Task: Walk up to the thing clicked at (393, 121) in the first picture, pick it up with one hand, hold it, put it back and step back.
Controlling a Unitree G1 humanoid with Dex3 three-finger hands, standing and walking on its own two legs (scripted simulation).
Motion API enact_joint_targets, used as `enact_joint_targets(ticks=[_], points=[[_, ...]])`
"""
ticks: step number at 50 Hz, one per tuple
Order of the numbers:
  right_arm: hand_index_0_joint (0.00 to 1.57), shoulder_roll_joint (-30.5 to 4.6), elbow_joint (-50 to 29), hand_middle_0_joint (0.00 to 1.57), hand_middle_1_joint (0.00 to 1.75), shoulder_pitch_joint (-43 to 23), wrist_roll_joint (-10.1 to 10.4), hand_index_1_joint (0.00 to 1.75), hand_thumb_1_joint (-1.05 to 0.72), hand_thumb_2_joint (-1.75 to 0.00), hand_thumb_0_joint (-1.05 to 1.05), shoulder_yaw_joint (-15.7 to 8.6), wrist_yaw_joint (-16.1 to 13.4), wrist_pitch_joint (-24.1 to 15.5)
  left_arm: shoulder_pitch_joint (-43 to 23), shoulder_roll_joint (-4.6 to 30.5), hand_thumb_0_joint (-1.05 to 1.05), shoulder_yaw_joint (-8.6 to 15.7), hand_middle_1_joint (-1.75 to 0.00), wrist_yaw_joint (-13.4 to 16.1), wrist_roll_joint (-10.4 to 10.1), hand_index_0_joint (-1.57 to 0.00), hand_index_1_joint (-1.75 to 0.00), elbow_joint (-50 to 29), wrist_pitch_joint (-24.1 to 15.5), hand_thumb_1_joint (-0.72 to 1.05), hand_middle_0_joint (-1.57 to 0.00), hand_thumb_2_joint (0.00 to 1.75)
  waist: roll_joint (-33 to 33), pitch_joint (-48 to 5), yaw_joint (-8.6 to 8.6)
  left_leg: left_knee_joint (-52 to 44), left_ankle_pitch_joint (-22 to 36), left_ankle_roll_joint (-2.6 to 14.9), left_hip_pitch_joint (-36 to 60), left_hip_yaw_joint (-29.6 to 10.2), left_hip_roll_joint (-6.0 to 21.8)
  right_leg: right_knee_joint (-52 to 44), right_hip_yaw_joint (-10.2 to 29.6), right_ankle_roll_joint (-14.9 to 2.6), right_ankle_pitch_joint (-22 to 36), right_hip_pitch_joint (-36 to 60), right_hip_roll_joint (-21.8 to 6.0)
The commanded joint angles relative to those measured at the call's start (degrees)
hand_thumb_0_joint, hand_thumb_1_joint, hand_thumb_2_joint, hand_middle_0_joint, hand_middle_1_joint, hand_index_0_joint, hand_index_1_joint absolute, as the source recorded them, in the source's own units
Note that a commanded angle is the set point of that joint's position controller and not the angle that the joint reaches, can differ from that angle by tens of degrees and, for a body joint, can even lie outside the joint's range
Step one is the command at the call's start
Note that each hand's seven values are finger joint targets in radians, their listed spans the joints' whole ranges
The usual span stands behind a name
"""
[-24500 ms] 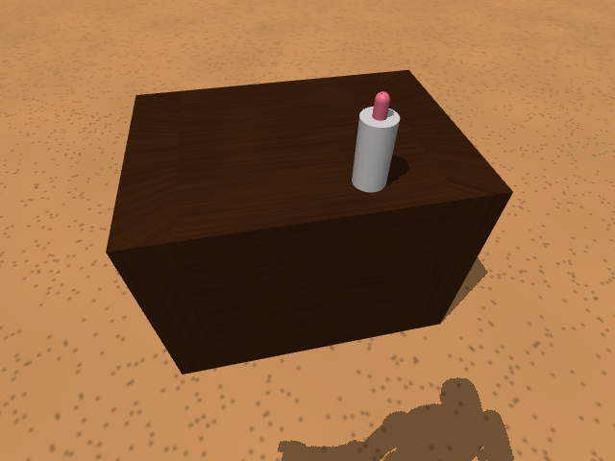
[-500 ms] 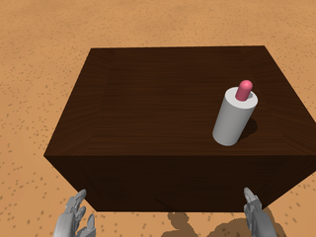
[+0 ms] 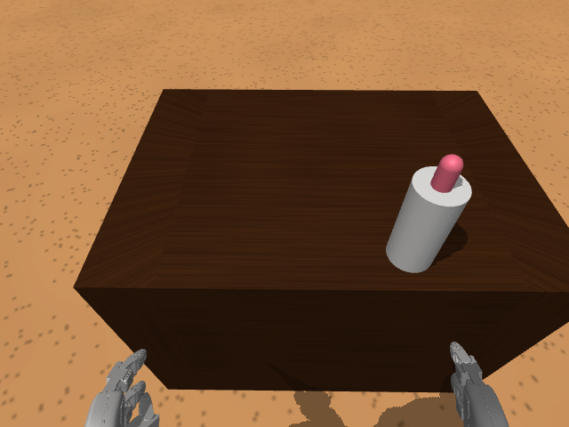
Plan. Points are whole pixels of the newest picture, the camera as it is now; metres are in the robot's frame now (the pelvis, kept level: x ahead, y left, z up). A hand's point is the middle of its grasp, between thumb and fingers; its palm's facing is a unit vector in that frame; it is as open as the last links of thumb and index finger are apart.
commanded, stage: home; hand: right
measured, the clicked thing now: (428, 212) +0.44 -0.22 +0.05
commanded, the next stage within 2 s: stand in 1.76 s
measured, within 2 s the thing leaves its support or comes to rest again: neither
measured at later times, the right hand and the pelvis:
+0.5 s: hand (431, 421) +0.17 -0.17 -0.04, palm faces +0.10 +0.97 -0.23, open 17.3 cm; pelvis -0.01 +0.00 +0.00, yaw +0 degrees
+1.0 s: hand (435, 423) +0.16 -0.18 -0.04, palm faces +0.10 +0.96 -0.24, open 17.3 cm; pelvis -0.01 +0.00 -0.01, yaw +0 degrees
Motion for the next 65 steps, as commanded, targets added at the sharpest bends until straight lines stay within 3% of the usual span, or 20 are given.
enact_joint_targets(ticks=[1, 3, 4, 7, 12, 14, 15, 17, 20, 21, 22, 29, 34, 37, 45, 49, 60, 62, 63, 65], points=[[0.06, -4.75, -12.54, 0.06, 0.06, -0.80, -0.11, 0.06, 0.51, -0.08, 0.00, -1.88, -0.42, -3.33, -2.61, 3.80, 0.00, 1.20, -0.30, -0.11, 0.43, -0.20, -0.30, -11.14, -3.23, 0.90, -0.20, 0.90, -1.74, -6.06, -0.43, -8.20, 15.58, 0.70, 4.61, 2.30, -0.35, -6.99, -3.61, -1.95, 15.62, 3.39, 1.45], [0.06, -5.55, -13.65, 0.06, 0.06, -0.77, -0.18, 0.06, 0.51, -0.08, 0.00, -2.51, -0.69, -3.28, -2.92, 3.23, 0.00, 0.97, -0.30, -0.19, 0.23, -0.20, -0.30, -11.28, -3.17, 0.90, -0.20, 0.90, -1.53, -5.81, -1.14, -8.24, 14.73, 0.71, 4.75, 2.27, -0.29, -7.20, -3.68, -1.91, 14.94, 3.29, 1.51], [0.06, -5.89, -11.17, 0.06, 0.06, 1.36, -0.21, 0.06, 0.51, -0.08, 0.00, -3.26, -0.88, -2.82, -1.91, 5.72, 0.00, 3.37, -0.30, 0.18, 0.36, -0.20, -0.30, -12.54, -3.09, 0.90, -0.20, 0.90, -0.13, -6.28, 0.06, -8.47, 15.12, 0.57, 4.85, 2.36, -0.44, -6.99, -3.63, -2.09, 15.04, 3.11, 1.57], [0.06, -5.96, -10.94, 0.06, 0.06, 1.85, -0.28, 0.06, 0.50, -0.08, 0.00, -3.30, -0.78, -2.58, 0.20, 6.81, 0.00, 4.69, -0.30, 0.28, 0.22, -0.20, -0.30, -12.67, -2.42, 0.90, -0.20, 0.90, 1.74, -5.73, 0.45, -8.17, 14.99, 0.43, 4.15, 2.55, -0.67, -7.03, -3.49, -2.22, 15.13, 3.40, 1.38], [0.05, -5.42, -11.52, 0.05, 0.05, -0.34, -0.13, 0.05, 0.54, -0.06, 0.00, -2.64, -0.67, -2.77, -0.13, 5.20, 0.00, 3.15, -0.30, 0.18, 0.08, -0.20, -0.30, -12.96, -1.85, 0.90, -0.20, 0.90, 2.27, -3.75, 0.32, -8.78, 12.74, 0.35, 2.74, 2.18, -0.40, -6.67, -3.68, -2.50, 12.50, 1.83, 1.49], [0.06, -5.63, -12.44, 0.06, 0.06, 0.01, -0.23, 0.06, 0.52, -0.07, 0.00, -2.82, -0.81, -3.00, -0.67, 4.18, 0.00, 1.99, -0.30, 0.02, 0.05, -0.20, -0.30, -13.40, -1.66, 0.90, -0.20, 0.90, 1.61, -5.75, -0.49, -8.15, 15.30, 0.32, 3.48, 1.74, -0.14, -5.97, -3.92, -2.46, 14.69, 2.35, 1.56], [0.06, -5.19, -13.15, 0.06, 0.06, -0.93, -0.30, 0.06, 0.50, -0.08, 0.00, -2.00, -0.64, -3.20, 0.10, 4.02, 0.00, 1.91, -0.30, 0.08, 0.07, -0.20, -0.30, -13.47, -1.55, 0.90, -0.20, 0.90, 1.16, -6.39, 0.22, -7.74, 16.82, 0.28, 3.41, 1.65, -0.17, -5.66, -4.01, -2.43, 15.93, 3.04, 1.48], [0.06, -5.36, -13.81, 0.06, 0.06, -0.31, -0.31, 0.06, 0.51, -0.08, 0.00, -2.40, -0.82, -3.17, -0.29, 4.45, 0.00, 2.23, -0.30, 0.05, 0.16, -0.20, -0.30, -14.03, -1.66, 0.90, -0.20, 0.90, 0.58, -7.47, -0.25, -7.01, 17.12, 0.54, 4.09, 2.02, -0.28, -5.83, -3.73, -2.21, 16.93, 3.33, 1.51], [0.06, -6.47, -13.22, 0.06, 0.06, -0.24, -0.35, 0.06, 0.53, -0.07, 0.00, -3.57, -0.98, -3.12, -1.02, 4.20, 0.00, 1.95, -0.30, 0.13, 0.20, -0.20, -0.30, -13.12, -1.43, 0.90, -0.20, 0.90, -0.40, -4.79, -0.70, -8.16, 13.01, 0.52, 3.08, 1.83, -0.15, -6.36, -3.92, -2.18, 12.87, 1.63, 1.67], [0.06, -6.21, -13.34, 0.06, 0.06, -0.36, -0.39, 0.06, 0.52, -0.07, 0.00, -3.00, -1.03, -3.05, -0.70, 5.09, 0.00, 3.00, -0.30, 0.29, 0.20, -0.20, -0.30, -13.86, -1.40, 0.90, -0.20, 0.90, -0.10, -5.02, 0.13, -8.40, 11.78, 0.51, 2.51, 1.74, -0.17, -6.61, -4.02, -2.27, 11.54, 1.71, 1.69], [0.06, -6.94, -13.45, 0.06, 0.06, -0.22, -0.37, 0.06, 0.52, -0.07, 0.00, -4.23, -1.25, -3.24, -0.48, 4.96, 0.00, 3.00, -0.30, 0.30, 0.34, -0.20, -0.30, -12.93, -1.28, 0.90, -0.20, 0.90, -0.35, -4.82, -0.58, -8.61, 11.14, 0.50, 2.90, 1.87, -0.17, -6.69, -3.98, -2.26, 11.08, 1.28, 1.75], [0.05, -5.87, -12.98, 0.05, 0.05, -0.42, -0.20, 0.05, 0.55, -0.06, 0.00, -2.53, -1.23, -4.11, -1.37, 4.44, 0.00, 2.27, -0.30, 0.19, 0.01, -0.20, -0.30, -14.70, -0.93, 0.90, -0.20, 0.90, 0.55, -2.74, -0.40, -9.44, 5.72, 0.77, 0.95, 1.92, -0.29, -7.44, -3.87, -2.29, 6.45, 0.03, 1.67], [0.06, -5.97, -13.70, 0.06, 0.06, -0.74, -0.21, 0.06, 0.51, -0.07, 0.00, -2.45, -1.33, -4.52, -0.06, 4.78, 0.00, 2.54, -0.30, 0.45, 0.07, -0.20, -0.30, -14.53, -0.88, 0.90, -0.20, 0.90, 1.34, -4.55, 0.26, -9.33, 7.97, 0.51, 1.36, 1.43, -0.16, -6.35, -4.20, -2.47, 8.10, 0.84, 1.82], [0.05, -6.36, -13.54, 0.05, 0.06, 0.53, -0.36, 0.06, 0.53, -0.06, 0.00, -3.06, -1.66, -4.42, -0.37, 5.44, 0.00, 2.94, -0.30, 0.38, 0.03, -0.20, -0.30, -15.19, -0.70, 0.90, -0.20, 0.90, -0.76, -6.49, -0.57, -7.30, 11.10, 0.89, 2.32, 2.20, -0.54, -7.04, -3.50, -2.11, 11.52, 1.83, 1.51], [0.05, -4.95, -11.46, 0.05, 0.05, 0.27, -0.24, 0.05, 0.54, -0.06, 0.00, -1.52, -1.75, -4.62, -0.60, 5.27, 0.00, 2.93, -0.30, 0.47, 0.00, -0.20, -0.30, -14.18, -0.53, 0.90, -0.20, 0.90, 0.22, -2.41, -0.10, -8.22, 6.06, 0.91, 0.11, 2.48, -0.67, -8.10, -3.30, -2.21, 6.49, -0.05, 1.25], [0.06, -6.12, -12.15, 0.06, 0.06, 1.42, -0.29, 0.06, 0.52, -0.07, 0.00, -2.89, -1.84, -4.95, -0.04, 5.02, 0.00, 2.81, -0.30, 0.27, 0.04, -0.20, -0.30, -14.42, -0.21, 0.90, -0.20, 0.90, 0.14, -4.56, -0.79, -7.95, 8.99, 0.94, 1.70, 2.32, -0.66, -7.47, -3.49, -2.18, 9.55, 0.90, 1.45], [0.06, -5.71, -12.80, 0.06, 0.06, -0.58, -0.38, 0.06, 0.51, -0.08, 0.00, -2.33, -1.84, -5.06, -0.14, 5.12, 0.00, 2.92, -0.30, 0.26, 0.03, -0.20, -0.30, -15.34, 0.05, 0.90, -0.20, 0.90, 0.55, -5.72, -0.11, -7.72, 12.31, 0.68, 2.42, 1.70, -0.40, -6.54, -3.91, -2.32, 12.10, 2.06, 1.51], [0.05, -4.92, -10.90, 0.05, 0.05, 0.33, -0.33, 0.05, 0.54, -0.06, 0.00, -1.69, -1.79, -4.89, 0.15, 5.47, 0.00, 2.97, -0.30, 0.35, 0.05, -0.20, -0.30, -14.81, 0.09, 0.90, -0.20, 0.90, 1.24, -3.86, 0.22, -8.24, 10.73, 0.65, 1.74, 1.83, -0.48, -7.00, -3.94, -2.36, 10.56, 1.03, 1.59], [0.05, -7.59, -12.52, 0.05, 0.05, 1.94, -0.57, 0.05, 0.53, -0.06, 0.00, -5.82, -3.08, -4.36, -5.08, 8.08, 0.00, 2.43, -0.30, 0.74, -0.49, -0.20, -0.30, 0.13, -0.37, 0.90, -0.20, 0.90, 0.40, -4.22, -0.24, -8.16, 9.65, 0.62, 1.81, 2.17, -1.34, -6.76, -2.57, -2.43, 9.09, 1.14, 1.10], [0.06, -5.26, -12.79, 0.06, 0.06, 3.63, -0.64, 0.06, 0.50, -0.08, 0.00, -3.24, -2.94, -3.48, -4.53, 7.12, 0.00, 1.73, -0.30, 1.26, -0.60, -0.20, -0.30, -2.13, -1.54, 0.90, -0.20, 0.90, 1.90, -5.68, 0.24, -8.39, 11.63, 0.41, 3.51, 2.13, -1.11, -6.35, -3.01, -2.67, 10.69, 2.02, 1.12]])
